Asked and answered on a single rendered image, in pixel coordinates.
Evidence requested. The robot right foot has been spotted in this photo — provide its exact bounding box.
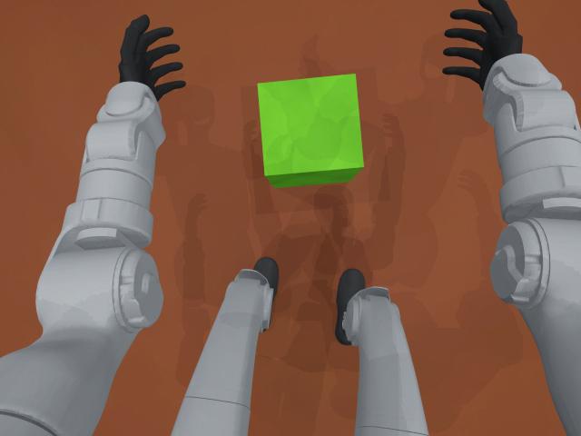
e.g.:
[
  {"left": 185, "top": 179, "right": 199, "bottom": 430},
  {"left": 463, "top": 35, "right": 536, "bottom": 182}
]
[{"left": 335, "top": 269, "right": 365, "bottom": 345}]

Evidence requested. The robot left upper arm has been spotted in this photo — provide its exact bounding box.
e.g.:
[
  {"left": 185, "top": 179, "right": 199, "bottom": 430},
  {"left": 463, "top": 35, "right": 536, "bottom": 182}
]
[{"left": 0, "top": 246, "right": 163, "bottom": 436}]

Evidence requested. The robot right shin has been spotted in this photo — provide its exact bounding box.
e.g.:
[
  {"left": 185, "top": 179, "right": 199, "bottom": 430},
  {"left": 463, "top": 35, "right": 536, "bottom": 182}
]
[{"left": 342, "top": 286, "right": 400, "bottom": 336}]

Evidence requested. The robot left hand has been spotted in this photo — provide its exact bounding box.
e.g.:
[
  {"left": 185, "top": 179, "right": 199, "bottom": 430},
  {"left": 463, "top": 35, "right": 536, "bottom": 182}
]
[{"left": 118, "top": 15, "right": 186, "bottom": 102}]

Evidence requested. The left robot forearm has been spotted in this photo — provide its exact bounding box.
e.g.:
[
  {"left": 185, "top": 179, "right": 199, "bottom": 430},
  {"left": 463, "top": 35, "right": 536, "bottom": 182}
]
[{"left": 35, "top": 82, "right": 166, "bottom": 325}]

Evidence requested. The carton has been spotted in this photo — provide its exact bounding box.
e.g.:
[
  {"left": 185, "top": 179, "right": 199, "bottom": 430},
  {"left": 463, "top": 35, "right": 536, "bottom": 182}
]
[{"left": 258, "top": 74, "right": 364, "bottom": 188}]

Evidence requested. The right robot forearm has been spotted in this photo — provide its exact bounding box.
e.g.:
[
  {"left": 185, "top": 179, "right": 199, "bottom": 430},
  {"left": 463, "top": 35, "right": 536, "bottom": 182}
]
[{"left": 482, "top": 54, "right": 581, "bottom": 224}]

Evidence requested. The robot right hand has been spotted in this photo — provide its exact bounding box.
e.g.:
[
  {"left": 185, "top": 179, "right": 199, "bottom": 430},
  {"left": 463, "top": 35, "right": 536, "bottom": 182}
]
[{"left": 442, "top": 0, "right": 523, "bottom": 91}]

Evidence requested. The robot right upper arm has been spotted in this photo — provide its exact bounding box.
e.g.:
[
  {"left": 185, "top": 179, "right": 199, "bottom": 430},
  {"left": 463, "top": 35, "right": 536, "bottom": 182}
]
[{"left": 489, "top": 217, "right": 581, "bottom": 436}]

